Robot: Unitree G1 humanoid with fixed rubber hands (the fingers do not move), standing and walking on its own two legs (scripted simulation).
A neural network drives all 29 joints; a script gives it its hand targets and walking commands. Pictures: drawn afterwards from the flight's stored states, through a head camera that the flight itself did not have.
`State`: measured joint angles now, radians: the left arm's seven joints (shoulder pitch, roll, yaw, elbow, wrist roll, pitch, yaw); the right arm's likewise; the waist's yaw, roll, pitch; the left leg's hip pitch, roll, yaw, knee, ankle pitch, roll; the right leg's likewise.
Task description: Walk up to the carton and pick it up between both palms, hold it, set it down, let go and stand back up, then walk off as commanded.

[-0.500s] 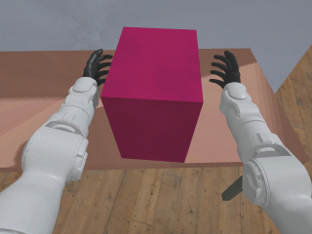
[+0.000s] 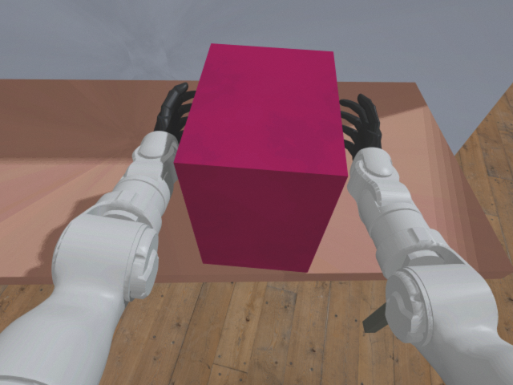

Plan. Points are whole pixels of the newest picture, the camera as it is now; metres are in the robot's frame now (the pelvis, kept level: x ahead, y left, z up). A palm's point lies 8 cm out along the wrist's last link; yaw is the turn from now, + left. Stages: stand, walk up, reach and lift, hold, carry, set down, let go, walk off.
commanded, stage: reach and lift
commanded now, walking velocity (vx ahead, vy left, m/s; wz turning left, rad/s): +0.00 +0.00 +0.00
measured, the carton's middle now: (262, 166) +0.47 -0.02 +0.05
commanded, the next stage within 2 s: none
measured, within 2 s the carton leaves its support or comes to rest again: neither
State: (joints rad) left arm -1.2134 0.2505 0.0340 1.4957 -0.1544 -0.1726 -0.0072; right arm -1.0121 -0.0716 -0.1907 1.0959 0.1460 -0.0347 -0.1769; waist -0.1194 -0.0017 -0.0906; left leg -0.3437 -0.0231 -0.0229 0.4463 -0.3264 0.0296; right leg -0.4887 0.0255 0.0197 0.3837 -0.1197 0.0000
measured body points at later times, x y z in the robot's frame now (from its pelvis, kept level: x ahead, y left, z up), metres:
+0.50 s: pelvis +0.00 +0.01 +0.00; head +0.07 +0.03 +0.44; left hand +0.49 +0.12 +0.12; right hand +0.44 -0.17 +0.12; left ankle -0.08 +0.10 -0.74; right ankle +0.03 -0.12 -0.74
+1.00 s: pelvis +0.00 +0.01 +0.00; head +0.09 +0.04 +0.44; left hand +0.50 +0.11 +0.11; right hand +0.45 -0.17 +0.11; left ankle -0.08 +0.10 -0.74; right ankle +0.03 -0.12 -0.74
